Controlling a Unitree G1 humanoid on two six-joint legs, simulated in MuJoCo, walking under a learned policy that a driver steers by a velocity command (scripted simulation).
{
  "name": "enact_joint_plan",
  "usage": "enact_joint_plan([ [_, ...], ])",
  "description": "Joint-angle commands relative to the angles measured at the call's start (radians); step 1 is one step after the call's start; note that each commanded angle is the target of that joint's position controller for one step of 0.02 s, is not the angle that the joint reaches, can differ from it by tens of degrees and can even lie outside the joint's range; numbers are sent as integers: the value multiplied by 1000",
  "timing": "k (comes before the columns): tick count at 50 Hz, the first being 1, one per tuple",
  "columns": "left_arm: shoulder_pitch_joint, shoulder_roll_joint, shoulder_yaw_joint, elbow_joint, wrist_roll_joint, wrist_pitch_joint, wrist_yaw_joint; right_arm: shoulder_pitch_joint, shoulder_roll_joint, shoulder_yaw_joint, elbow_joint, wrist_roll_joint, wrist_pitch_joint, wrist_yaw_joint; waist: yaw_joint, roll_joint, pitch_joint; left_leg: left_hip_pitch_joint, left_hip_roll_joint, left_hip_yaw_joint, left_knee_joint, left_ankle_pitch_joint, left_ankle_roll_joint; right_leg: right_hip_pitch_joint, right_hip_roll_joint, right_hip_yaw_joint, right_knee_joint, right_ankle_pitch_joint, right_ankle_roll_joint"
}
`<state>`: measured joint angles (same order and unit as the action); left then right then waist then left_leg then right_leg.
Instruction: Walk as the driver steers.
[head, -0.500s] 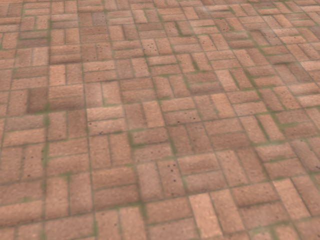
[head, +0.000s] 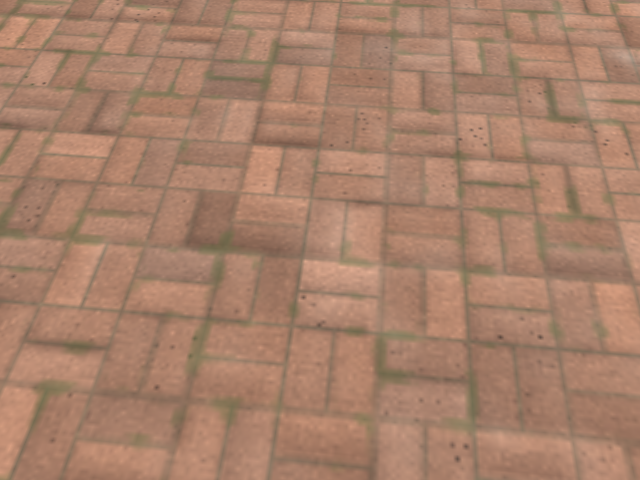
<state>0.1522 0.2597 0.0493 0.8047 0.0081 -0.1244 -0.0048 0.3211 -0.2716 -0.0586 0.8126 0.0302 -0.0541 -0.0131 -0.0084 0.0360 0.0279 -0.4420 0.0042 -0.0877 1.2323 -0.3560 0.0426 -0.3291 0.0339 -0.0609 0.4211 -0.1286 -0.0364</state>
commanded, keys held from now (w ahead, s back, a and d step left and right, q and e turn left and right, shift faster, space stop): w+q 0.28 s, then w+e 0.72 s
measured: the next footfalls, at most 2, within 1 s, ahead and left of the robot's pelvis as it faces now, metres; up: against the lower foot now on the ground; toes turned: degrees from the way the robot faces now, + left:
left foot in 0.38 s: +0.34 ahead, +0.20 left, +0.00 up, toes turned +15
right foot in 0.94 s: +0.67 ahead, +0.00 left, +0.00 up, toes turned -6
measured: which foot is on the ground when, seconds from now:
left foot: up 0.00-0.36, down 0.38-0.96, up 0.98-1.00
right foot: down 0.00-0.40, up 0.42-0.92, down 0.94-1.00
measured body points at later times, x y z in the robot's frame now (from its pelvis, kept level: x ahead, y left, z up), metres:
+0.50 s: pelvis +0.26 +0.09 -0.01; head +0.29 +0.12 +0.44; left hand +0.26 +0.38 -0.15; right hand +0.47 -0.13 -0.09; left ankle +0.30 +0.19 -0.74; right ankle +0.18 -0.09 -0.63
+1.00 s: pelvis +0.54 +0.08 -0.02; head +0.58 +0.07 +0.42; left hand +0.74 +0.33 -0.12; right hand +0.57 -0.20 -0.15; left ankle +0.34 +0.21 -0.66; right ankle +0.63 +0.01 -0.74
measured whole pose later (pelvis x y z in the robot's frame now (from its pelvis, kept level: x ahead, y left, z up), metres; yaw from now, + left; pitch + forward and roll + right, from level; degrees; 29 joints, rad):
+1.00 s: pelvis +0.54 +0.08 -0.02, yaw -5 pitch +2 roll +1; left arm 0.11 0.27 0.07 0.73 -0.02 -0.05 -0.05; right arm 0.30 -0.26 -0.07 0.83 0.01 -0.07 -0.02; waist -0.01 -0.01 0.06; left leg -0.15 0.06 0.09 1.05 -0.51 -0.02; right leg -0.52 0.05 -0.06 0.67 -0.20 -0.12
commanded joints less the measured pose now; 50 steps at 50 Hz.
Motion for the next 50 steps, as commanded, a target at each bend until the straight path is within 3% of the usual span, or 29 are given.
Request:
enact_joint_plan([
  [1, 29, 82, 23, -21, 1, -13, -5, 31, -33, -14, -83, 4, 5, 5, 0, -113, -43, -180, 123, -27, -6, 57, -1, 160, -282, 261, -269, 7, -167],
  [5, 56, 138, 44, 9, -5, -19, -5, -58, -32, -10, -146, -10, 15, 6, 6, -80, -9, -277, 147, -28, -141, 172, -17, 174, -308, 141, -308, 130, -194],
  [10, 86, 175, 49, 20, -9, 2, 1, -214, -27, -1, -201, -7, -2, 40, 61, -75, 13, -252, 125, 49, -419, 394, -11, 232, -276, -21, -282, 181, -147],
  [15, 162, 214, 57, 50, -35, 33, 1, -328, -34, 1, -274, -6, 3, 66, 93, -84, 52, -229, 88, 112, -564, 260, 29, 353, -329, -53, -225, 195, -115],
  [17, 168, 230, 56, 67, -43, 46, -1, -269, -58, -13, -274, -12, 0, 63, 33, -107, 15, -89, 25, 150, -617, 149, 69, 369, -339, -62, -113, 469, -109],
  [18, 148, 231, 52, 71, -44, 54, 1, -130, -97, -37, -236, -14, -3, 60, -58, -101, -55, 106, -23, 181, -693, 195, 95, 338, -308, -98, 56, 613, -90],
  [19, 160, 194, 34, 68, -33, 53, 3, 46, -168, -71, -182, -16, -1, 46, -135, -70, -160, 402, -20, 146, -681, 257, 121, 182, -260, -123, 288, 568, -56],
  [20, 226, 78, -7, 28, -4, 36, -9, 170, -299, -97, -165, -35, 0, 26, -121, 171, -312, 803, 293, -300, -694, 245, 256, -223, -133, -122, 717, -17, 12],
  [21, 239, 86, -12, 47, -33, 5, -20, 197, -269, -81, -174, -34, -7, 27, -122, 193, -477, 858, 447, -675, -882, 200, 350, -362, -25, 105, 932, -472, 14],
  [22, 134, 179, 20, 25, -78, -2, -23, 155, -200, -59, -166, -41, -19, 37, -137, 80, -341, 749, 408, -519, -897, 229, 281, -443, -70, 173, 984, -412, 1],
  [23, 82, 162, 17, 2, -79, 0, -20, 84, -167, -48, -162, -35, -23, 39, -97, 75, -215, 599, 368, -344, -903, 288, 239, -454, -115, 152, 932, -326, -4],
  [24, 71, 148, 17, 9, -55, 11, -13, 4, -122, -35, -162, -29, -28, 42, -53, 32, -148, 467, 319, -228, -928, 324, 205, -411, -159, 145, 862, -249, 3],
  [25, 97, 145, 26, 21, -43, 29, -9, -50, -84, -26, -165, -29, -36, 44, -14, 56, -109, 371, 278, -135, -970, 330, 179, -350, -186, 153, 810, -184, 9],
  [26, 134, 127, 26, 35, -43, 47, -9, -76, -74, -26, -160, -34, -47, 44, 12, 73, -98, 309, 260, -87, -1012, 326, 168, -289, -193, 155, 797, -133, 16],
  [28, 156, 93, 25, 46, -45, 71, -6, -84, -74, -30, -138, -43, -69, 39, 33, 45, -72, 274, 249, -2, -1059, 409, 170, -283, -181, 161, 775, -69, 28],
  [31, 97, 73, 27, 26, -41, 78, -1, -50, -78, -36, -100, -54, -75, 19, 22, 27, -20, 307, 237, 102, -1084, 465, 153, -378, -163, 194, 671, 51, 39],
  [36, -39, 39, 15, -24, -26, 69, -26, -22, -108, -44, -63, -44, -66, -3, -23, 15, 40, 370, 240, 215, -1114, 437, 122, -396, -139, 126, 382, 238, 27],
  [41, -163, 28, 4, -103, -27, 66, -59, 42, -134, -56, -15, -25, -36, -11, -66, 4, 88, 536, 295, 267, -1046, 542, 112, -463, -128, 45, 259, 135, -18],
  [42, -170, 31, 5, -117, -29, 66, -66, 37, -141, -58, -12, -22, -28, -13, -58, 10, 83, 556, 300, 280, -1014, 616, 103, -447, -117, 23, 244, 91, -32],
  [44, -132, 57, 18, -132, -33, 69, -72, 11, -172, -64, -18, -17, -15, -19, -18, 47, 27, 569, 294, 309, -898, 951, 80, -322, -54, -46, 239, -6, -71],
  [45, -66, 83, 32, -126, -36, 72, -71, -3, -189, -67, -23, -15, -7, -23, 24, 70, -22, 566, 287, 317, -793, 1112, 68, -223, -12, -74, 248, -57, -94],
  [46, 59, 128, 57, -103, -40, 73, -65, -24, -202, -68, -27, -11, 0, -25, 97, 70, -93, 524, 265, 329, -619, 1171, 48, -49, 29, -84, 211, -52, -125],
  [47, 216, 194, 91, -68, -37, 78, -48, -34, -199, -63, -35, -8, -4, -27, 181, 28, -177, 371, 218, 337, -368, 1013, 8, 227, 38, -22, 135, 10, -167],
  [48, 276, 307, 117, -57, -34, 84, -27, 41, -73, -27, -73, -45, -23, -17, 117, -231, -256, -45, 81, 310, 16, 179, -56, 579, -217, 418, 125, 10, -298],
  [49, 272, 304, 104, -88, -27, 67, -33, 44, -45, -3, -104, -27, -69, -1, 91, -237, -425, -271, -70, 51, 227, -259, -64, 751, -376, 923, -71, -142, -443],
  [50, 269, 224, 84, -85, -20, 58, -37, -95, -120, -22, -132, 11, -96, 11, 144, -132, -340, -374, -8, -33, 236, -177, -36, 710, -351, 818, -128, -128, -369],
])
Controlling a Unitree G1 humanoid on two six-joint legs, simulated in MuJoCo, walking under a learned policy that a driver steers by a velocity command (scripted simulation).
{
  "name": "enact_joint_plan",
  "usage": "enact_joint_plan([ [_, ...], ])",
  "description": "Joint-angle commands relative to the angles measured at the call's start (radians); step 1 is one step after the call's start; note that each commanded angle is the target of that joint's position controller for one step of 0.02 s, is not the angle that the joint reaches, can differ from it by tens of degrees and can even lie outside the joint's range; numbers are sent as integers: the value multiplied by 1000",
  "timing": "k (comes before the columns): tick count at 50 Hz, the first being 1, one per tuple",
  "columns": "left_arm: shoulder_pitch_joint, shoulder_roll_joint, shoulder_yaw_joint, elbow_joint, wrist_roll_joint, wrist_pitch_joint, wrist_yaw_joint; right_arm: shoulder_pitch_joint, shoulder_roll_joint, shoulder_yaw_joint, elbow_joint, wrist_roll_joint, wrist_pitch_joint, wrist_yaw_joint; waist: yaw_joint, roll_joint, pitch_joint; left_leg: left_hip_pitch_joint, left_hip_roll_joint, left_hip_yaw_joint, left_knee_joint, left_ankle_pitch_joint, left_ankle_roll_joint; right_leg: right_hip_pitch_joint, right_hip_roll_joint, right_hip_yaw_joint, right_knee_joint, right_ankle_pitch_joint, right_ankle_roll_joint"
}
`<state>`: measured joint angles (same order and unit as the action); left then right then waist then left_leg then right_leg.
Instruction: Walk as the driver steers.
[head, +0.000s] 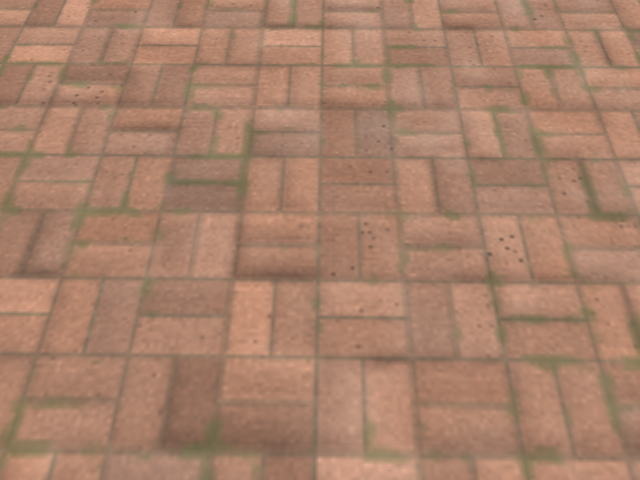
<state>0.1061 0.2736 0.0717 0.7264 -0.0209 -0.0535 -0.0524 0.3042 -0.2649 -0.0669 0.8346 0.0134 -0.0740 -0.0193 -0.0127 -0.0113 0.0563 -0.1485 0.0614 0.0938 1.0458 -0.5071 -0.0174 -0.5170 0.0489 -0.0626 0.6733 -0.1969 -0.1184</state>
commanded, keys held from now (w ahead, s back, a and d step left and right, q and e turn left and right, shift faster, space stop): w+e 0.52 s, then w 0.06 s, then w+q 0.42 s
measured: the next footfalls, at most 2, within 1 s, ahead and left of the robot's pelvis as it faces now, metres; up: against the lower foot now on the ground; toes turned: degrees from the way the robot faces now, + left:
left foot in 0.42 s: +0.44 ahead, +0.10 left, +0.00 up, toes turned -19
right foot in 0.90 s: +0.57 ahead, -0.23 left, +0.00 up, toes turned -17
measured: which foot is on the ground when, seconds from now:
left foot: up 0.00-0.40, down 0.42-0.90, up 0.92-1.00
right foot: down 0.00-0.42, up 0.44-0.88, down 0.90-1.00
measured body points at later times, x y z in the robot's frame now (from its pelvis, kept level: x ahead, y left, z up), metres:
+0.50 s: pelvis +0.29 +0.03 +0.01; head +0.31 +0.02 +0.46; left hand +0.44 +0.28 -0.10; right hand +0.41 -0.28 -0.06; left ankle +0.40 +0.11 -0.71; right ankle +0.12 -0.06 -0.65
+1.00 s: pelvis +0.51 -0.09 +0.02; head +0.54 -0.11 +0.47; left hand +0.78 +0.08 -0.05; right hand +0.45 -0.37 -0.11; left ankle +0.44 +0.09 -0.64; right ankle +0.53 -0.21 -0.71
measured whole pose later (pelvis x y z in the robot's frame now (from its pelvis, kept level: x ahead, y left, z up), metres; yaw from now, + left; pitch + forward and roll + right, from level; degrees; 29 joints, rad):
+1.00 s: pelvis +0.51 -0.09 +0.02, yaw -15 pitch +2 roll +0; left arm 0.11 0.24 0.04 0.64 0.00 -0.10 -0.02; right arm 0.38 -0.29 -0.05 0.83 0.03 -0.06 0.00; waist -0.05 0.02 0.01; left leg -0.34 0.01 -0.07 1.06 -0.45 0.02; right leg -0.39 0.00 -0.03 0.53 -0.19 -0.03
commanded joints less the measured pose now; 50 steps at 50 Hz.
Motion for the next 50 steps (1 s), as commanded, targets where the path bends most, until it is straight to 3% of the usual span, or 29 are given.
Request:
enact_joint_plan([
  [1, 257, 171, 50, -10, 1, -20, 11, -114, -125, -10, -169, 33, -87, 18, 112, -44, -241, -676, -22, -201, 337, 69, 45, 749, -329, 667, -378, 12, -245],
  [2, 179, 137, 40, -26, -4, -21, 11, -117, -122, -12, -156, 7, -87, 9, 59, 31, -166, -620, 21, -192, 250, 128, 42, 591, -279, 550, -379, 110, -208],
  [3, 130, 106, 30, -44, 3, -22, 15, -100, -135, -23, -152, -13, -77, 4, 21, 18, -136, -545, 47, -191, 185, 167, 34, 478, -247, 476, -395, 202, -193],
  [4, 111, 97, 26, -60, 10, -22, 19, -81, -136, -27, -151, -19, -62, 5, -3, 1, -128, -491, 59, -192, 152, 190, 24, 411, -222, 443, -417, 241, -189],
  [7, 132, 134, 35, -60, 6, -28, 36, -92, -99, -19, -167, -31, -32, 2, -13, -9, -104, -469, 52, -156, 25, 255, -23, 305, -186, 357, -441, 371, -188],
  [12, 203, 152, 39, -46, -5, -10, 61, -285, -55, 3, -218, -25, -34, 10, 61, -70, -77, -427, -19, -135, -360, 536, -49, 265, -114, 295, -411, 259, -115],
  [15, 243, 160, 40, -35, -8, -1, 65, -357, -75, 1, -240, -8, -48, 27, 92, -91, -73, -383, -55, -141, -481, 575, -44, 299, -142, 363, -375, 171, -103],
  [18, 248, 155, 41, -35, -8, 7, 71, -345, -117, -16, -246, -4, -64, 40, 72, -110, -74, -343, -64, -171, -554, 491, -10, 380, -183, 465, -296, 129, -84],
  [20, 210, 143, 38, -49, -5, 11, 72, -233, -140, -33, -220, -4, -74, 37, 3, -131, -101, -198, -70, -151, -608, 456, 32, 379, -163, 485, -208, 186, -54],
  [21, 199, 102, 24, -62, 1, 8, 67, -123, -173, -48, -203, -18, -80, 31, -51, -105, -186, -6, -11, -190, -606, 455, 75, 329, -110, 440, -55, 208, -20],
  [22, 217, 41, 1, -85, 23, 5, 66, 35, -233, -61, -192, -29, -76, 21, -99, 38, -336, 265, 174, -384, -598, 396, 134, 186, -29, 334, 240, -12, 21],
  [23, 365, 16, -9, -112, -17, -4, 65, 83, -286, -74, -153, -37, -65, 32, -15, 416, -403, 500, 364, -875, -714, 145, 289, -173, 65, 251, 523, -418, 69],
  [24, 345, 130, 10, -74, -27, -1, 68, 42, -175, -51, -180, -17, -61, 34, -43, 252, -303, 433, 354, -874, -749, -44, 262, -276, -21, 277, 643, -353, 84],
  [25, 233, 172, 23, -89, -16, 5, 66, 5, -122, -36, -186, -12, -53, 28, -69, 146, -187, 313, 310, -692, -753, 4, 217, -293, -52, 244, 661, -253, 91],
  [26, 185, 155, 22, -99, -4, 10, 66, -39, -112, -27, -188, -20, -45, 27, -50, 71, -126, 192, 266, -567, -768, 145, 198, -253, -86, 218, 640, -183, 98],
  [27, 153, 135, 23, -111, 7, 8, 62, -56, -95, -21, -175, -24, -42, 28, -36, 64, -78, 108, 223, -486, -790, 245, 197, -232, -108, 218, 589, -140, 99],
  [28, 163, 111, 21, -114, 0, 9, 55, -61, -88, -16, -165, -30, -45, 28, -13, 94, -67, 51, 193, -417, -814, 301, 191, -184, -128, 213, 557, -117, 97],
  [30, 175, 68, 10, -108, -3, 13, 51, -44, -83, -14, -137, -22, -54, 35, -1, 113, -63, 9, 166, -346, -851, 371, 214, -151, -126, 187, 494, -112, 100],
  [33, 100, 43, -5, -135, 19, 2, 50, -31, -129, -23, -106, -6, -52, 37, 7, 86, -46, 13, 170, -307, -884, 503, 258, -184, -150, 138, 318, -49, 116],
  [37, -38, 20, -23, -152, 14, -27, 34, 6, -169, -30, -81, 10, -28, 30, -39, 81, -38, -10, 121, -223, -872, 548, 231, -75, -116, 90, 23, 130, 136],
  [41, -120, 55, -12, -178, -1, -45, 20, 78, -189, -33, -49, 20, -9, 27, -58, 111, -37, 31, 157, -277, -816, 504, 212, 12, -75, 88, -117, 142, 130],
  [43, -70, 84, 3, -168, -2, -54, 19, 67, -196, -35, -45, 23, 1, 20, -8, 124, -56, 35, 166, -304, -757, 493, 184, 123, -64, 88, -193, 128, 104],
  [44, 9, 109, 18, -143, 3, -55, 25, 63, -186, -31, -45, 21, 3, 18, 34, 117, -96, 9, 136, -285, -679, 559, 161, 258, -52, 75, -225, 125, 82],
  [45, 136, 155, 40, -116, 16, -56, 36, 57, -146, -16, -52, 12, 1, 18, 96, 92, -181, -70, 77, -239, -502, 560, 125, 462, -111, 121, -218, 133, 45],
  [46, 312, 237, 60, -100, 35, -49, 51, 51, -62, 13, -89, -21, -4, 16, 157, -82, -342, -273, -10, -165, -161, 250, 75, 740, -342, 351, -194, 155, -18],
  [47, 328, 263, 61, -85, 45, -39, 42, 164, -27, 23, -109, 15, -19, 16, 97, -333, -416, -561, -87, -176, 93, -102, 48, 883, -494, 744, -322, -83, -149],
  [48, 295, 171, 40, -86, 29, -41, 38, 121, -131, -4, -89, 34, -16, 13, 112, -192, -301, -646, -33, -233, 209, -44, 44, 791, -457, 710, -365, -211, -131],
  [49, 244, 123, 24, -85, 17, -42, 38, 53, -155, -14, -103, 33, -11, 15, 103, -143, -192, -668, -2, -221, 218, 50, 48, 680, -421, 557, -381, -183, -98],
  [50, 183, 93, 12, -84, 21, -44, 33, 28, -140, -15, -100, 24, -3, 13, 70, -88, -141, -627, 29, -208, 198, 126, 40, 573, -374, 456, -410, -92, -79],
])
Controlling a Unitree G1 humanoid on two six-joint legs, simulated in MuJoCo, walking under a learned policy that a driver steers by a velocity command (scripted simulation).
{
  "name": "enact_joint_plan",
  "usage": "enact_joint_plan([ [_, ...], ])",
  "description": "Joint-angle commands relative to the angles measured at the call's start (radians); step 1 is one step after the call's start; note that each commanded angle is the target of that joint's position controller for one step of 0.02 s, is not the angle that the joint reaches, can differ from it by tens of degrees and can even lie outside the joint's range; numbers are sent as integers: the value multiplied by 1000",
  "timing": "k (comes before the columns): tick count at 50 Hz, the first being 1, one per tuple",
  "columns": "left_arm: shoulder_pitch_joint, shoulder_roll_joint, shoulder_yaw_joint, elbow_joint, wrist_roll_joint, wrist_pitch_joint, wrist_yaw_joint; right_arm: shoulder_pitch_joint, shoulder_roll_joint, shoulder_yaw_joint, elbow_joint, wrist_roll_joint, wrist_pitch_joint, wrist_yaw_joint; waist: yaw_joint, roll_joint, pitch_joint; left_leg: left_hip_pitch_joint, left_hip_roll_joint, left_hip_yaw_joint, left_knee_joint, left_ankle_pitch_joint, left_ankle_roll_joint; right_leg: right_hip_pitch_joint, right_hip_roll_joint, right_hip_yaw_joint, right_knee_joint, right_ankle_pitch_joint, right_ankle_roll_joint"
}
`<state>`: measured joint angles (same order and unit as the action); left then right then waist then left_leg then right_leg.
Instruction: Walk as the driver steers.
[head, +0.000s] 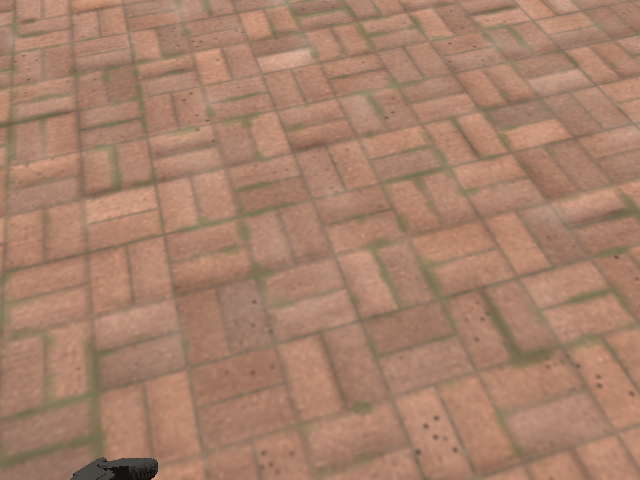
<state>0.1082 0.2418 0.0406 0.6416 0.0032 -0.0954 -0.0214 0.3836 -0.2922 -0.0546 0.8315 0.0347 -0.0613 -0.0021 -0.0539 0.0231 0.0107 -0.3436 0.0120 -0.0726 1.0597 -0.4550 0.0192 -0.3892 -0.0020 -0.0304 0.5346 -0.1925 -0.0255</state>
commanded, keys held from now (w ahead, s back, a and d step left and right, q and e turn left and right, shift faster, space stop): w+q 0.74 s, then w+e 0.26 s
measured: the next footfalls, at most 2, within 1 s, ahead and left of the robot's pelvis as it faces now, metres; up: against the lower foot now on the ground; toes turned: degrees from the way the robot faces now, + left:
left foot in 0.42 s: +0.34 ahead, +0.19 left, +0.00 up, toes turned +18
right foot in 0.92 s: +0.68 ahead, +0.12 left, +0.00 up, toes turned +28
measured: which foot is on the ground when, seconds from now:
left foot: up 0.00-0.40, down 0.42-0.96, up 0.98-1.00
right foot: down 0.00-0.42, up 0.44-0.90, down 0.92-1.00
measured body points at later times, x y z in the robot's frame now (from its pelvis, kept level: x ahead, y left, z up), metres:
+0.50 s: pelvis +0.24 +0.08 -0.01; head +0.29 +0.10 +0.43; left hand +0.23 +0.38 -0.14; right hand +0.50 -0.12 -0.10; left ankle +0.30 +0.18 -0.73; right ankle +0.12 -0.12 -0.64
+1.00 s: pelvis +0.53 +0.14 -0.01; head +0.55 +0.15 +0.44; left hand +0.58 +0.46 -0.09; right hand +0.71 -0.09 -0.13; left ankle +0.33 +0.18 -0.68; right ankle +0.64 +0.10 -0.73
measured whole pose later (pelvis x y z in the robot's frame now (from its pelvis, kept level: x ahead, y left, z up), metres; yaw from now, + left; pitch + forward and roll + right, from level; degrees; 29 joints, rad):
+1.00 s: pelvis +0.53 +0.14 -0.01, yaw +26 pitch +2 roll -1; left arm 0.12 0.28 0.05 0.71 -0.01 -0.11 -0.05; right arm 0.33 -0.30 -0.06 0.76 0.01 -0.05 -0.01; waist -0.03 0.02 0.01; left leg -0.21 -0.07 -0.12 0.95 -0.46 0.04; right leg -0.43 0.06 -0.01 0.54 -0.16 -0.07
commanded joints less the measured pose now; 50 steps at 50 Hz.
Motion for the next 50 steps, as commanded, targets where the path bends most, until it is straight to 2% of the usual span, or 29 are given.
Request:
enact_joint_plan([
  [1, 136, 98, 38, 7, 0, -5, -1, -66, -101, -30, -102, -7, -7, -3, 85, -128, -48, -408, 101, -42, 146, 125, -3, 366, -289, 341, -304, -21, -166],
  [3, 101, 93, 42, 23, 7, -17, 1, -57, -65, -28, -104, -3, 13, 3, 51, -143, -21, -341, 122, -37, 121, 186, -15, 275, -263, 226, -356, 95, -159],
  [6, 111, 122, 56, 55, 9, -28, 12, -104, -43, -24, -133, -10, 28, 5, 43, -95, 4, -382, 125, -44, 55, 267, -34, 267, -270, 112, -384, 240, -171],
  [11, 142, 171, 70, 94, 4, -15, 28, -247, -19, -9, -181, -14, 24, 33, 88, -75, 41, -361, 111, 13, -223, 473, -26, 299, -253, -46, -396, 261, -144],
  [13, 170, 192, 77, 111, -4, -7, 32, -313, -17, -5, -209, -14, 23, 45, 112, -67, 62, -354, 103, 47, -302, 480, -11, 335, -268, -80, -392, 253, -135],
  [16, 198, 217, 86, 134, -21, 10, 32, -373, -33, -8, -249, -12, 25, 60, 122, -73, 81, -352, 89, 86, -377, 401, 27, 422, -295, -116, -349, 301, -112],
  [18, 191, 245, 93, 138, -28, 23, 35, -357, -58, -21, -263, -15, 29, 65, 93, -98, 49, -270, 39, 140, -401, 302, 65, 460, -298, -149, -248, 561, -90],
  [19, 185, 262, 98, 137, -33, 31, 37, -301, -81, -34, -256, -16, 33, 64, 56, -115, 3, -177, -4, 174, -405, 252, 88, 466, -291, -167, -145, 737, -78],
  [20, 169, 265, 97, 134, -39, 40, 40, -166, -119, -59, -224, -13, 35, 59, -26, -103, -68, 5, -58, 201, -460, 277, 120, 430, -262, -199, 41, 833, -55],
  [21, 185, 237, 84, 128, -30, 38, 45, 8, -190, -96, -176, -11, 42, 43, -103, -58, -160, 300, -67, 143, -489, 326, 160, 258, -221, -212, 299, 705, -13],
  [22, 254, 107, 42, 72, 17, 23, 38, 37, -320, -122, -168, -4, 43, 25, -27, 222, -219, 636, 199, -353, -544, 257, 309, -193, -70, -194, 688, -112, 58],
  [23, 223, 113, 28, 52, 1, -18, 27, 48, -297, -103, -213, -11, 23, 32, -40, 189, -406, 751, 327, -782, -725, 105, 420, -353, 35, 71, 859, -426, 59],
  [24, 102, 189, 48, 24, -42, -38, 18, 31, -219, -80, -200, -20, 8, 41, -75, 84, -302, 700, 304, -664, -766, 137, 354, -450, -17, 125, 875, -338, 38],
  [25, 74, 178, 41, 14, -42, -49, 19, -11, -189, -71, -197, -17, 0, 40, -43, 58, -193, 564, 265, -527, -760, 211, 319, -451, -55, 114, 803, -250, 20],
  [26, 78, 173, 42, 28, -16, -51, 28, -84, -157, -61, -207, -15, -1, 37, 4, -2, -129, 419, 222, -422, -758, 304, 286, -391, -95, 114, 719, -185, 22],
  [27, 95, 185, 51, 36, 0, -42, 33, -136, -125, -50, -223, -23, -1, 33, 45, 12, -99, 305, 189, -349, -775, 400, 270, -312, -119, 119, 656, -142, 26],
  [28, 108, 185, 54, 36, 4, -28, 30, -159, -118, -46, -237, -31, -1, 30, 67, 32, -92, 237, 171, -325, -798, 443, 270, -258, -125, 120, 627, -117, 34],
  [31, 93, 145, 45, 33, 15, -1, 31, -144, -136, -52, -224, -26, -9, 14, 77, 20, -68, 135, 139, -245, -827, 548, 279, -227, -107, 93, 510, -48, 73],
  [35, -62, 106, 26, -5, 11, -1, 25, -86, -151, -56, -196, -16, -1, -7, 21, 48, -25, 103, 86, -192, -823, 460, 227, -215, -58, 90, 213, 190, 96],
  [38, -139, 104, 20, -18, -3, -13, 8, -48, -154, -55, -173, -14, 4, -13, -12, 69, -13, 113, 94, -201, -813, 372, 205, -153, -26, 81, 58, 292, 92],
  [40, -157, 116, 21, -19, -8, -22, -7, -15, -142, -49, -149, -15, 2, -12, -32, 76, -5, 171, 130, -217, -785, 359, 202, -148, -33, 83, 17, 313, 71],
  [43, -161, 139, 26, -30, -10, -27, -17, 4, -149, -50, -126, -22, 6, -9, -31, 96, 18, 289, 191, -250, -740, 448, 188, -177, -34, 69, -18, 189, 15],
  [44, -142, 146, 29, -29, -12, -28, -18, 1, -153, -51, -121, -23, 10, -9, -20, 105, 20, 321, 201, -247, -719, 521, 179, -162, -27, 55, -29, 137, -8],
  [45, -88, 158, 37, -15, -11, -29, -17, -17, -154, -51, -121, -22, 13, -10, 15, 105, 0, 336, 186, -218, -659, 674, 163, -89, -4, 27, -60, 114, -34],
  [46, 22, 186, 53, 18, -6, -31, -13, -26, -140, -44, -124, -26, 15, -11, 66, 82, -76, 334, 136, -163, -523, 840, 140, 64, 14, 17, -74, 141, -69],
  [47, 181, 230, 65, 44, 2, -32, -14, -30, -115, -29, -143, -40, 16, -16, 130, 8, -218, 219, 82, -106, -274, 754, 106, 322, -101, 169, -44, 210, -139],
  [48, 282, 320, 90, 64, 5, -24, -17, 88, -62, -12, -154, -32, 1, -14, 103, -254, -336, -155, -75, -10, 94, 305, 10, 675, -301, 592, -102, 72, -312],
  [49, 300, 251, 74, 80, -31, -18, -28, 58, -91, -9, -163, -34, -16, -10, 118, -291, -311, -358, -85, -58, 195, -82, 1, 727, -337, 839, -249, -185, -329],
  [50, 241, 194, 56, 66, -35, -13, -24, -58, -148, -24, -182, -15, -28, -2, 131, -180, -151, -444, -24, -77, 232, -15, 10, 610, -316, 741, -267, -275, -279],
])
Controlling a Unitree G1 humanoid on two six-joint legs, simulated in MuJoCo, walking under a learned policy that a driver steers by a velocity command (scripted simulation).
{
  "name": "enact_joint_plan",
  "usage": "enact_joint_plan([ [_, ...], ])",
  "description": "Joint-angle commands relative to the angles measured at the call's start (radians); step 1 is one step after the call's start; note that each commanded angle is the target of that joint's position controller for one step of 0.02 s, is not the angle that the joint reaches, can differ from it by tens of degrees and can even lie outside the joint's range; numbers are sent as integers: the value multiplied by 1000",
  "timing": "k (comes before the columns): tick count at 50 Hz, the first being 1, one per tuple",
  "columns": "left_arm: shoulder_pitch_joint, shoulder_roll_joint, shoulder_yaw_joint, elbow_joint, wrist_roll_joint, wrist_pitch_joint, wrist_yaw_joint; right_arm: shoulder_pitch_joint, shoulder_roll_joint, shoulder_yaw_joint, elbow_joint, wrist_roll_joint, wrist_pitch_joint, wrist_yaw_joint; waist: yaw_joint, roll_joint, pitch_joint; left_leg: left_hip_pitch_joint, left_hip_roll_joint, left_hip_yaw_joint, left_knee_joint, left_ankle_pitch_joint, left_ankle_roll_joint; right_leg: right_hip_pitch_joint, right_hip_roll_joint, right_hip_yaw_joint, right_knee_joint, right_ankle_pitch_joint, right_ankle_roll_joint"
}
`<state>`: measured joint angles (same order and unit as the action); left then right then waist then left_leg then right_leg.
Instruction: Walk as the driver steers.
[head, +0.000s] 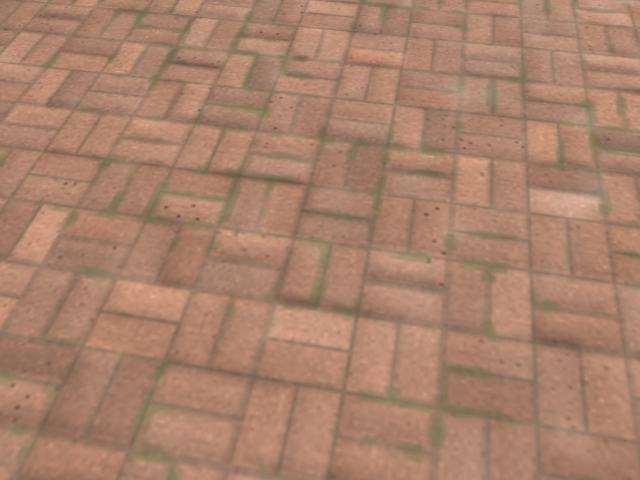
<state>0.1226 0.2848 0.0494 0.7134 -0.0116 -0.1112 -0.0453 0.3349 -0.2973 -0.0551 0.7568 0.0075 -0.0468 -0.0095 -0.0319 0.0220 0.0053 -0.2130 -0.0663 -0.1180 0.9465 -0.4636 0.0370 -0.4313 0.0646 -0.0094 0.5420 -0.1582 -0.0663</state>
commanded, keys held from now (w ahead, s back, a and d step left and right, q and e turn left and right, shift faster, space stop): w+e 0.82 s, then w+q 0.18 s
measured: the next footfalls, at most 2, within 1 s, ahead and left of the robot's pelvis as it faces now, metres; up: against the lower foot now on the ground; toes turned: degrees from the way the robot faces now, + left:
left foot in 0.42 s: +0.41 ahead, +0.09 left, +0.00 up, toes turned -18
right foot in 0.92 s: +0.57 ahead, -0.28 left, +0.00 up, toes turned -32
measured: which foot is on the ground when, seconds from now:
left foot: up 0.00-0.40, down 0.42-0.94, up 0.96-1.00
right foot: down 0.00-0.44, up 0.46-0.90, down 0.92-1.00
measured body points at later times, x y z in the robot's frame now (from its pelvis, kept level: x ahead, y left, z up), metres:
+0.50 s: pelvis +0.28 +0.01 +0.00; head +0.30 +0.00 +0.45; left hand +0.37 +0.28 -0.12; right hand +0.44 -0.28 -0.06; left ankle +0.37 +0.10 -0.73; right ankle +0.11 -0.08 -0.66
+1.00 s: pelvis +0.50 -0.14 +0.00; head +0.54 -0.17 +0.44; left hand +0.81 -0.03 -0.07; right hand +0.38 -0.40 -0.14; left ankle +0.43 +0.08 -0.64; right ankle +0.53 -0.26 -0.73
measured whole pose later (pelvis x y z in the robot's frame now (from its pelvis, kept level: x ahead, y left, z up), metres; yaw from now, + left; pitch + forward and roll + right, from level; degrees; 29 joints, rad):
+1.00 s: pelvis +0.50 -0.14 +0.00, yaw -29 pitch +2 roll +1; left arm 0.09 0.27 0.04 0.60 0.00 -0.04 -0.03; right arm 0.34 -0.31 -0.05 0.88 0.04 -0.07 0.02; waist -0.05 0.00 0.06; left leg -0.23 0.06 0.01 1.06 -0.49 0.00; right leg -0.47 0.00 -0.04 0.62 -0.19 -0.06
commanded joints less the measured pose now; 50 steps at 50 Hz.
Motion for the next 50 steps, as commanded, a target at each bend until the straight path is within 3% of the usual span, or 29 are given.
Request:
enact_joint_plan([
  [1, 179, 138, 41, -24, -3, 13, 5, -90, -134, -19, -125, 9, -52, 9, 103, -83, -69, -563, 87, -7, 311, 63, -1, 526, -341, 613, -287, -253, -210],
  [2, 153, 124, 34, -29, 3, 19, 7, -127, -123, -20, -136, -8, -60, 11, 82, -41, -6, -549, 112, 5, 234, 110, -7, 423, -304, 540, -307, -157, -204],
  [4, 132, 107, 26, -38, 9, 22, 15, -109, -102, -22, -138, -26, -62, 10, 40, -84, -12, -456, 139, 16, 112, 171, -26, 340, -238, 448, -333, 3, -188],
  [7, 158, 134, 35, -27, -1, 23, 33, -134, -71, -14, -145, -29, -54, 4, 37, -102, -20, -434, 126, 52, -23, 219, -71, 286, -211, 367, -341, 171, -201],
  [9, 184, 157, 43, -14, -7, 29, 45, -209, -50, -5, -161, -27, -53, 2, 58, -93, -8, -410, 111, 55, -159, 336, -91, 252, -187, 324, -338, 208, -183],
  [12, 238, 161, 46, 8, -15, 44, 58, -314, -32, 2, -178, -18, -62, 12, 96, -103, -4, -332, 72, 57, -331, 494, -101, 219, -157, 303, -314, 188, -148],
  [15, 292, 156, 45, 26, -20, 59, 64, -390, -44, -1, -196, -5, -73, 24, 118, -106, 0, -290, 44, 44, -418, 518, -94, 257, -173, 359, -268, 150, -137],
  [17, 298, 154, 47, 28, -21, 68, 68, -403, -64, -10, -200, -1, -81, 30, 110, -117, 1, -262, 37, 27, -472, 472, -79, 307, -190, 416, -226, 125, -125],
  [19, 274, 159, 52, 22, -19, 76, 71, -348, -89, -23, -187, 3, -89, 28, 69, -146, -8, -172, 39, 31, -510, 411, -49, 323, -197, 453, -168, 168, -108],
  [20, 253, 144, 48, 13, -17, 77, 69, -263, -111, -37, -166, -1, -92, 22, 20, -144, -49, -40, 48, 43, -554, 424, -19, 300, -164, 434, -94, 228, -84],
  [21, 228, 104, 33, -7, -6, 73, 64, -128, -151, -52, -147, -15, -94, 13, -48, -109, -164, 197, 153, -33, -517, 416, 39, 212, -119, 382, 100, 211, -52],
  [22, 312, 37, 13, -27, -8, 64, 63, 13, -234, -74, -131, -31, -85, 4, -59, 86, -327, 564, 372, -334, -507, 339, 162, -67, 9, 244, 423, -67, 16],
  [23, 378, 54, 5, -42, -22, 58, 64, 51, -208, -72, -100, -9, -71, 13, -34, 302, -369, 635, 505, -648, -592, 136, 246, -280, 6, 189, 626, -444, 37],
  [24, 323, 142, 28, -26, -31, 60, 63, -2, -126, -51, -113, -1, -65, 12, -45, 165, -217, 505, 469, -573, -627, 21, 211, -352, -61, 201, 712, -379, 46],
  [25, 238, 159, 35, -38, -23, 66, 62, -47, -91, -40, -117, -5, -58, 10, -47, 83, -105, 375, 420, -421, -646, 74, 172, -352, -93, 164, 723, -295, 54],
  [26, 195, 145, 36, -51, -14, 70, 59, -89, -72, -32, -109, -10, -55, 12, -26, 46, -29, 258, 375, -317, -681, 174, 157, -333, -119, 147, 689, -238, 61],
  [28, 185, 111, 38, -62, -14, 80, 50, -130, -52, -24, -95, -20, -58, 14, 14, 85, 21, 123, 319, -175, -738, 288, 140, -270, -164, 131, 636, -177, 65],
  [30, 172, 73, 29, -77, -15, 88, 44, -134, -66, -31, -77, -14, -68, 16, 24, 88, 26, 80, 313, -89, -780, 368, 156, -263, -179, 111, 601, -138, 75],
  [33, 117, 61, 23, -105, -8, 88, 37, -128, -106, -44, -48, -14, -72, 15, 21, 52, 27, 96, 320, 14, -801, 494, 170, -294, -191, 108, 485, -20, 90],
  [37, 2, 45, 11, -132, -9, 72, 12, -109, -140, -49, -20, -7, -61, 10, -20, 28, 41, 119, 290, 158, -796, 556, 133, -233, -171, 51, 246, 185, 72],
  [42, -118, 52, 10, -196, -10, 72, -11, -24, -185, -60, 31, 20, -36, 10, -45, 26, 68, 242, 341, 207, -741, 657, 105, -199, -134, -3, 99, 91, 16],
  [44, -64, 78, 25, -197, 0, 72, -7, -6, -209, -61, 53, 29, -25, 12, 14, 50, 23, 267, 351, 214, -626, 961, 98, -56, -68, -41, 56, -23, -28],
  [45, 64, 117, 48, -164, 2, 73, -1, -18, -211, -56, 60, 32, -18, 10, 99, 44, -45, 236, 327, 245, -473, 1071, 79, 131, -32, -63, -8, 12, -57],
  [46, 221, 179, 77, -119, 2, 76, 13, -10, -181, -39, 62, 24, -20, 7, 174, 26, -133, 82, 287, 270, -263, 982, 46, 411, -50, -24, -9, 82, -84],
  [47, 338, 300, 99, -102, 22, 78, 31, 62, -70, 4, 20, -4, -36, 19, 163, -185, -302, -331, 156, 274, 158, 429, -22, 835, -357, 419, -9, 30, -227],
  [48, 358, 261, 83, -112, 16, 72, 32, 78, -77, 10, 48, 10, -56, 27, 169, -211, -475, -431, 51, 64, 366, -137, -29, 875, -504, 759, -163, -2, -310],
  [49, 314, 201, 60, -103, 19, 64, 25, -25, -171, -23, 22, 50, -61, 33, 185, -126, -332, -514, 100, -1, 419, -99, -19, 759, -463, 602, -184, -10, -248],
  [50, 257, 173, 51, -91, 14, 58, 24, -85, -154, -18, -2, 56, -62, 32, 150, -124, -187, -538, 147, 29, 365, -21, -13, 607, -415, 435, -202, 27, -206],
])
